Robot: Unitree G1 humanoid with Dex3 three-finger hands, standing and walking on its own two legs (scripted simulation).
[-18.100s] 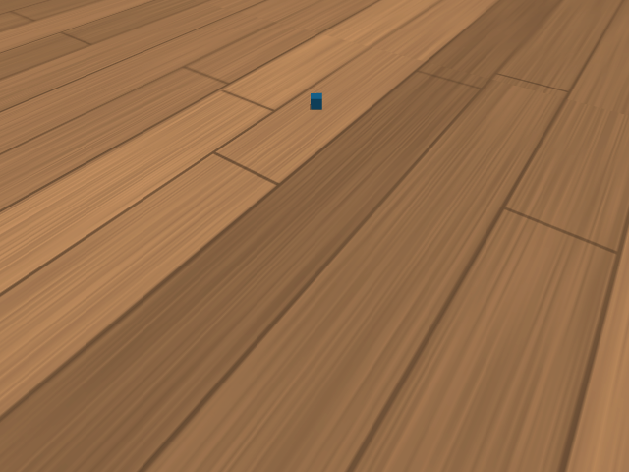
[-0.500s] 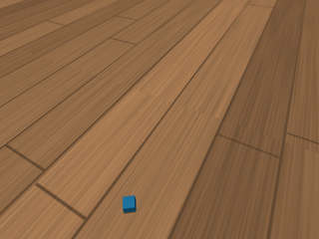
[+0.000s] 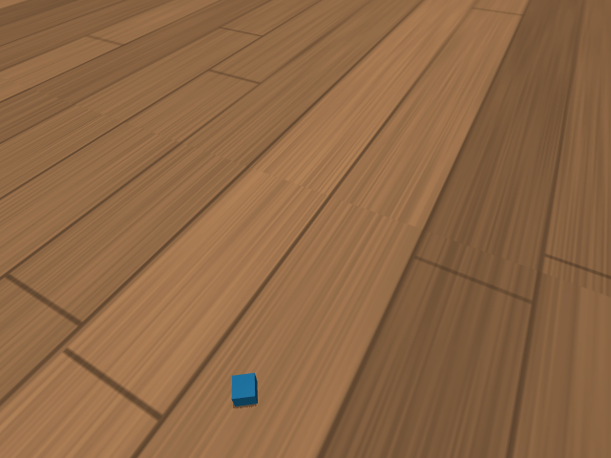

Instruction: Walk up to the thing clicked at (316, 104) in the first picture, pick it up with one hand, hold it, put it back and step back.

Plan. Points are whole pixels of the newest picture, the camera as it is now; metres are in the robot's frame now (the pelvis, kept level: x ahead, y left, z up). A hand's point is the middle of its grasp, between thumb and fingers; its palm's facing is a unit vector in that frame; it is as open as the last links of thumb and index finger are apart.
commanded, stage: stand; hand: left
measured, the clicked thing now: (244, 389) +0.47 +0.24 -0.75
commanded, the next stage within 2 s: rise first in 1.82 s
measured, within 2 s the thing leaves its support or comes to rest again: neither
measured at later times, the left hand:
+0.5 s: hand out of the picture +0.06 +0.26 -0.16, palm faces -0.02 -0.94 -0.34, open 7.4 cm
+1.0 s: hand out of the picture +0.07 +0.26 -0.16, palm faces -0.01 -0.94 -0.34, open 7.4 cm
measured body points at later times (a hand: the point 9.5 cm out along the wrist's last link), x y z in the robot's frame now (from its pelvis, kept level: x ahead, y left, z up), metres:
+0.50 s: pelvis +0.00 +0.00 +0.00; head +0.01 +0.01 +0.45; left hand +0.06 +0.31 -0.13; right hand +0.07 -0.30 -0.13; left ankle +0.01 +0.13 -0.75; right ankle +0.00 -0.14 -0.75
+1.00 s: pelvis +0.00 +0.00 +0.00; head +0.01 +0.00 +0.45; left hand +0.07 +0.31 -0.13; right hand +0.08 -0.30 -0.13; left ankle +0.01 +0.13 -0.75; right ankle +0.00 -0.14 -0.75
